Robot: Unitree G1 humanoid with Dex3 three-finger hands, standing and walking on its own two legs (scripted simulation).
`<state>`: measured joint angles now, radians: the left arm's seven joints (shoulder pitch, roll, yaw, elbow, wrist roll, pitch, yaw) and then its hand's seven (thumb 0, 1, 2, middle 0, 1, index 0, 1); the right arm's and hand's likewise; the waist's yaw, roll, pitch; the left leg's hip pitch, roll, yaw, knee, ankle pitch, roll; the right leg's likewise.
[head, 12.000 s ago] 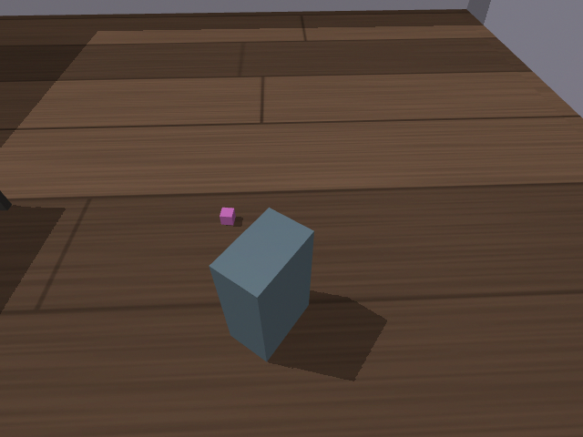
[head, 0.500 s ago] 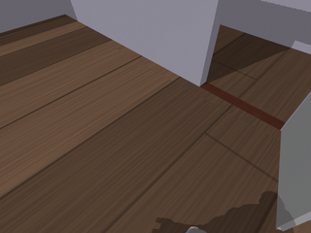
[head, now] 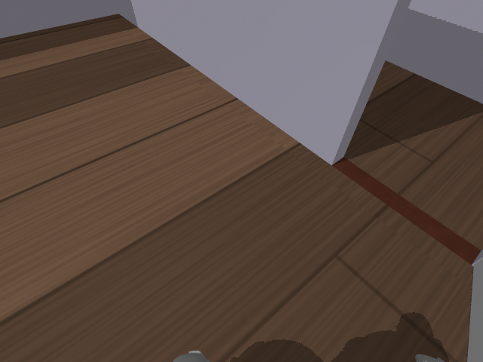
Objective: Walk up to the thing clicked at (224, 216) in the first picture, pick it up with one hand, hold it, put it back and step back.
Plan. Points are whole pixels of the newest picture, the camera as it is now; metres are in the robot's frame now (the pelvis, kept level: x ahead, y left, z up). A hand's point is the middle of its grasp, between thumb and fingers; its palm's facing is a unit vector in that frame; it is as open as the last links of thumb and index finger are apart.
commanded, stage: walk up
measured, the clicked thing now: out of the picture -0.15 +1.15 -0.72
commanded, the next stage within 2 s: none
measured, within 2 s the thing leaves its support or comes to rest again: neither
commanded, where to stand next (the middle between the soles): +0.71 -0.04 m, yaw +0 degrees
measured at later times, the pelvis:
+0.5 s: pelvis +0.22 -0.06 +0.01, yaw -2 degrees
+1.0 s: pelvis +0.41 -0.03 +0.01, yaw +3 degrees
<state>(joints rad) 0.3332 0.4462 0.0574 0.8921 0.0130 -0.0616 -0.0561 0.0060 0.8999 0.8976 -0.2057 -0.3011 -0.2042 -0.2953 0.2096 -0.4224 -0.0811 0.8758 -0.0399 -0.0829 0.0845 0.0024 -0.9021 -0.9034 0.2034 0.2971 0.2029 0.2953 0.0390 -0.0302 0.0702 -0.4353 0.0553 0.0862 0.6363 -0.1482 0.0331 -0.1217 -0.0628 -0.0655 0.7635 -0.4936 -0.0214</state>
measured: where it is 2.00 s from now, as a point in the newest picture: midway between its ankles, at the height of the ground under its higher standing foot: (261, 233)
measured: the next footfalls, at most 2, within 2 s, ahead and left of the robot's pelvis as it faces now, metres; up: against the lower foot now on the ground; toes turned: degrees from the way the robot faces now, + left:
right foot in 0.40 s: +0.32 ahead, -0.17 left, +0.00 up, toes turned -7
left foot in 0.84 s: +0.51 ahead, +0.08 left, +0.00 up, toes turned +5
